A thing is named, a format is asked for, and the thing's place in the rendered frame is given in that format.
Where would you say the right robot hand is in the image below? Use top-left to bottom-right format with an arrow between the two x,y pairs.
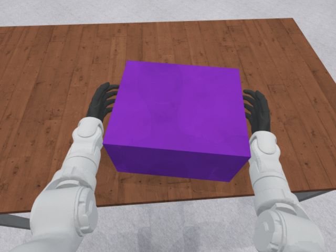
243,89 -> 270,134

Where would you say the left robot hand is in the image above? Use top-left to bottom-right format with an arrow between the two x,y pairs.
86,82 -> 120,123

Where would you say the robot left upper arm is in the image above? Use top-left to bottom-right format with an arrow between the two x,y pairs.
9,186 -> 98,252

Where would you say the table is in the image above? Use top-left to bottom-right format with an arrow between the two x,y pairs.
0,18 -> 336,230

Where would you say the robot right upper arm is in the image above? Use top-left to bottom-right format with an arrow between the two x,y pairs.
253,209 -> 324,252

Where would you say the robot right forearm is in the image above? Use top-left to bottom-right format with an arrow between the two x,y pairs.
248,131 -> 325,252

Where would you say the carton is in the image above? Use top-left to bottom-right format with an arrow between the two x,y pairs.
102,60 -> 251,182

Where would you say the robot left forearm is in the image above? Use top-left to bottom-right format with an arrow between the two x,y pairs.
30,117 -> 103,235

